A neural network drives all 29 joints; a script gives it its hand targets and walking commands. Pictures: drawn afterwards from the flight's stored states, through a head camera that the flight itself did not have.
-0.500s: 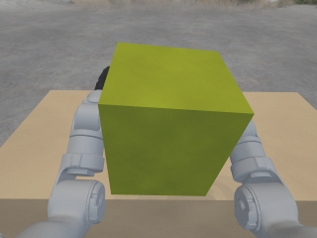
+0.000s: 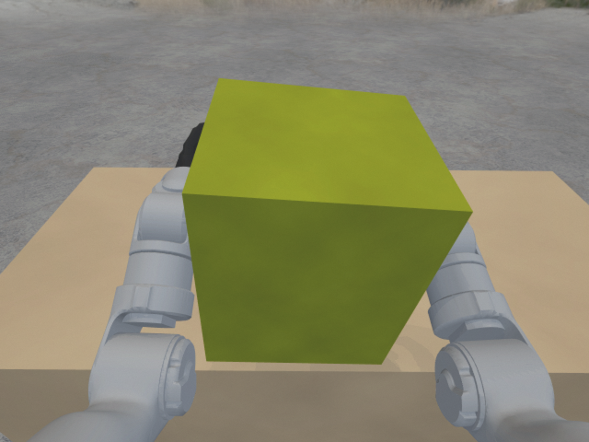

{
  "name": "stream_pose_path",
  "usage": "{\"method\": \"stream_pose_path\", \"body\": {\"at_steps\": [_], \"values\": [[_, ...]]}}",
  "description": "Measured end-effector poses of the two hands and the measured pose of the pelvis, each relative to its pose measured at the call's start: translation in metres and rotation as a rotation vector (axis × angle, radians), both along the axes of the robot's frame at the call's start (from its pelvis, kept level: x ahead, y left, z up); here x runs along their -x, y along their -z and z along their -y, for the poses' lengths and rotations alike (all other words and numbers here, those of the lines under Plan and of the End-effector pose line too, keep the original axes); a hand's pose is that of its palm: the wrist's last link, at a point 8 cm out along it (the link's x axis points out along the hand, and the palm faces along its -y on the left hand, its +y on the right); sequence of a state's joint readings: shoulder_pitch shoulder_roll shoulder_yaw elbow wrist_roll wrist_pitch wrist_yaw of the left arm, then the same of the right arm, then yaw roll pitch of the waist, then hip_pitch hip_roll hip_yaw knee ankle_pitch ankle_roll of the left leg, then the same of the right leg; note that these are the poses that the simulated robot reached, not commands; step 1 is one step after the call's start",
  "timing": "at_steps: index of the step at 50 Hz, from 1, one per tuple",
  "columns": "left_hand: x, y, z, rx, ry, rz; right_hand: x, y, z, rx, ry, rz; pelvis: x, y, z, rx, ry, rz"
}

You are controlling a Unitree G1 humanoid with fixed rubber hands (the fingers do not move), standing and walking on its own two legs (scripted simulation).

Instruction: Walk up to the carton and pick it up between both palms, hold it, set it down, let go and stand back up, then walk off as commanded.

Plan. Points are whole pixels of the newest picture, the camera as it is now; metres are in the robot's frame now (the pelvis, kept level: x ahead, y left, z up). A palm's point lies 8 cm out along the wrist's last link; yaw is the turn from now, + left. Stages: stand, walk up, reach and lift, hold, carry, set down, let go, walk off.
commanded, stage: hold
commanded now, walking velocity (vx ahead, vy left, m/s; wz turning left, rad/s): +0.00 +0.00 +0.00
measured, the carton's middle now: (304, 229) +0.30 +0.01 +0.21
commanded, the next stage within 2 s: none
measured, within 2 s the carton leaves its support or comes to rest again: neither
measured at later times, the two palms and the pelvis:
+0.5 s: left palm (191, 177) +0.38 +0.16 +0.23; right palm (407, 197) +0.38 -0.13 +0.20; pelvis +0.00 +0.00 +0.00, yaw +0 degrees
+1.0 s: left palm (191, 177) +0.38 +0.16 +0.23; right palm (407, 197) +0.38 -0.13 +0.20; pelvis +0.00 +0.00 +0.00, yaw +0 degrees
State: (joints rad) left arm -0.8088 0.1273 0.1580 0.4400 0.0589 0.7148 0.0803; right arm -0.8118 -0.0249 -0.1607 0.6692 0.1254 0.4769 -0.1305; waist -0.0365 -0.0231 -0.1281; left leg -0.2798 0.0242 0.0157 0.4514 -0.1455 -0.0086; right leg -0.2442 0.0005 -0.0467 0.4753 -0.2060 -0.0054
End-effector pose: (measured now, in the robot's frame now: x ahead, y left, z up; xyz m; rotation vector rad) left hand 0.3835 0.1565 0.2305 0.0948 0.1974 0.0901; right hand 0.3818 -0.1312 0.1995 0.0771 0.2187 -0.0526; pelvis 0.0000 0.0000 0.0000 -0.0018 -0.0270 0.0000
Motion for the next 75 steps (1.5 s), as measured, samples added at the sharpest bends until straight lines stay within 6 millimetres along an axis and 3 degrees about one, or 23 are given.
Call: {"method": "stream_pose_path", "body": {"at_steps": [75], "values": [[-0.0004,-0.0006,0.0002,0.000,0.000,0.001,-0.0005,0.0005,0.0000,-0.001,-0.001,-0.003,-0.0004,0.0000,0.0001,0.000,0.000,-0.001]]}}
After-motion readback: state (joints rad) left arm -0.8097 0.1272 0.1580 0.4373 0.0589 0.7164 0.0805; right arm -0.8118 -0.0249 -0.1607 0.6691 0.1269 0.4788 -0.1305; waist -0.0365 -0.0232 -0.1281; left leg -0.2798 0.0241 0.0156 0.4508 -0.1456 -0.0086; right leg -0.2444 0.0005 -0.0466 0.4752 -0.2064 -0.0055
